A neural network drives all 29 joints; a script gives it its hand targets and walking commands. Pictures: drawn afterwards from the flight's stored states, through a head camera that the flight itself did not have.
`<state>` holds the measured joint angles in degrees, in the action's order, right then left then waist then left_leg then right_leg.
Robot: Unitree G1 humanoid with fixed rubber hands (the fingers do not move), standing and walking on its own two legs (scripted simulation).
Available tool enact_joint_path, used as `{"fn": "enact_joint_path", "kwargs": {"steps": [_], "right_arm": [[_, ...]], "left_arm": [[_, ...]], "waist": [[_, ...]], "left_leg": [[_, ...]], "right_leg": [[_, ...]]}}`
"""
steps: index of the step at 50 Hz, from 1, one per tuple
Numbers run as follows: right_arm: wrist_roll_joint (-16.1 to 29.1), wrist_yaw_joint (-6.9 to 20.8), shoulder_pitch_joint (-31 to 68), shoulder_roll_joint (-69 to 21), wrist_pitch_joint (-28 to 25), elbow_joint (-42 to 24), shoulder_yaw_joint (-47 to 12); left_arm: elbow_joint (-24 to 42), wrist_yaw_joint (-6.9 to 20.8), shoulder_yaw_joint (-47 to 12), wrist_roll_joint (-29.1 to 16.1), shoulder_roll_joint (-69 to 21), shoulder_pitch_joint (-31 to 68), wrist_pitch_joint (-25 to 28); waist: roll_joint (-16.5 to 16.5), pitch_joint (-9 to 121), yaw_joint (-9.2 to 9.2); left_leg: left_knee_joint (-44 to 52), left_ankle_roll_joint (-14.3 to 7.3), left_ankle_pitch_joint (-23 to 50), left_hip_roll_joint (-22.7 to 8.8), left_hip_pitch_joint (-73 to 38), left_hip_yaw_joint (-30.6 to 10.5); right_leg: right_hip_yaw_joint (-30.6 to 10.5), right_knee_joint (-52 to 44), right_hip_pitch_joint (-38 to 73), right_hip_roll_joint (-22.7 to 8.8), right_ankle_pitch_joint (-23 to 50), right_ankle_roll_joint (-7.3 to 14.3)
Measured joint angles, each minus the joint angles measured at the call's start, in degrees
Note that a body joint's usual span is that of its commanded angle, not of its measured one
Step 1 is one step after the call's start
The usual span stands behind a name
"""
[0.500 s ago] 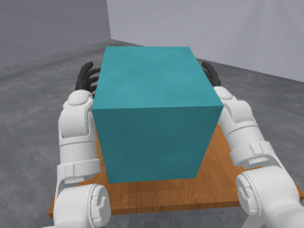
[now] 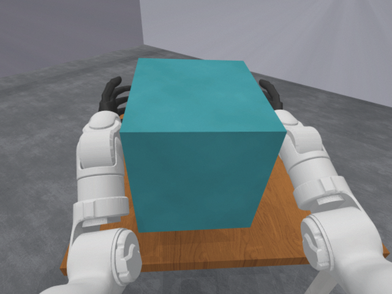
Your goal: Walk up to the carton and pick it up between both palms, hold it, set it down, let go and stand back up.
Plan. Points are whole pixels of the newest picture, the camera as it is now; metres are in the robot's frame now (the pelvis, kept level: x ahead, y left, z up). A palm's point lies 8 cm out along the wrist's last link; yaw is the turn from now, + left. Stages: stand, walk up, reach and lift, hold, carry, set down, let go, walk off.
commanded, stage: hold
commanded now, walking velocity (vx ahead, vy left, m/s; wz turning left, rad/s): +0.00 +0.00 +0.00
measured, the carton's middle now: (193, 142) +0.36 +0.01 +0.20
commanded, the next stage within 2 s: none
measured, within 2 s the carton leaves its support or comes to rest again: neither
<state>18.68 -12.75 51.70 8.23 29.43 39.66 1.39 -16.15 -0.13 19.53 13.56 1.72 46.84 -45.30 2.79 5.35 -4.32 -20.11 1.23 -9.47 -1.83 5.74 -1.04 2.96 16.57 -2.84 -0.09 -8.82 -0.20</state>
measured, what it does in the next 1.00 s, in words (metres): stands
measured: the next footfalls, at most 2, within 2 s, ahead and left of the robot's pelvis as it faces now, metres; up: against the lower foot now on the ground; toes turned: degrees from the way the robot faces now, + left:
none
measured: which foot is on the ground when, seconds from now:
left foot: down 0.00-1.00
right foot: down 0.00-1.00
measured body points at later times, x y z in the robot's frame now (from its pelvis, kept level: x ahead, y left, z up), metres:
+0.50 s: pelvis +0.01 +0.01 +0.00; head -0.07 +0.02 +0.44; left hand +0.38 +0.16 +0.26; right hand +0.38 -0.15 +0.25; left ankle +0.02 +0.13 -0.75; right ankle +0.01 -0.12 -0.75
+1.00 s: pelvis +0.00 +0.00 +0.00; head -0.08 +0.03 +0.44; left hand +0.38 +0.16 +0.26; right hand +0.39 -0.15 +0.25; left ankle +0.02 +0.13 -0.75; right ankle +0.01 -0.12 -0.75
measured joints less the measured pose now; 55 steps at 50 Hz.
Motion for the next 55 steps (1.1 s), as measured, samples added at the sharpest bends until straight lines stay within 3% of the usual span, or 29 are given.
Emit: {"fn": "enact_joint_path", "kwargs": {"steps": [22, 47, 55], "right_arm": [[3.8, -2.1, -4.9, 1.7, 1.7, -8.9, -4.2], [-0.1, 0.2, 0.1, 0.4, 0.9, -0.3, 0.0], [0.2, -0.1, 0.2, 0.2, -0.3, 0.7, -0.2]], "left_arm": [[9.4, -0.1, -1.3, -0.4, -1.7, -6.1, -1.6], [-0.4, 0.2, 0.6, 0.8, -0.5, 0.7, -0.2], [-1.5, 0.0, 0.2, 0.2, 0.1, 0.8, 0.6]], "waist": [[-2.1, -1.7, -1.39], [-0.9, 0.2, 0.49], [-0.2, 0.5, 0.14]], "left_leg": [[-1.9, -0.2, -2.7, -0.1, -3.6, -0.4], [0.0, -0.3, 0.1, 0.1, -0.5, 0.4], [-0.1, -0.1, -0.1, 0.1, -0.2, -0.2]], "right_leg": [[0.3, -1.4, 5.2, 0.1, -1.0, -0.6], [-0.5, -0.3, 0.5, 0.0, 0.4, -0.2], [0.1, -0.3, 0.5, 0.0, 0.1, -0.1]]}}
